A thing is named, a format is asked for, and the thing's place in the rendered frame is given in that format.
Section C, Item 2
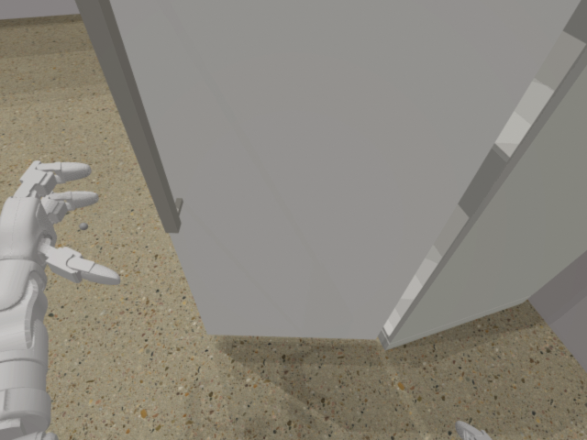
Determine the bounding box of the fridge door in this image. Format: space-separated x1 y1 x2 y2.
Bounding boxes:
109 0 581 339

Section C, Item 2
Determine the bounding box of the left robot hand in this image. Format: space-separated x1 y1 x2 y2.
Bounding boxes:
0 160 120 285

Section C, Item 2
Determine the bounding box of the right robot hand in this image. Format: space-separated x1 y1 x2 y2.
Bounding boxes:
455 421 492 440

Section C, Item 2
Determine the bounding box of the left robot forearm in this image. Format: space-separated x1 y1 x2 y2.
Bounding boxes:
0 258 51 440

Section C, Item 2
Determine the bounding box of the handle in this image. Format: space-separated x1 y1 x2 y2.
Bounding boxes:
75 0 183 233

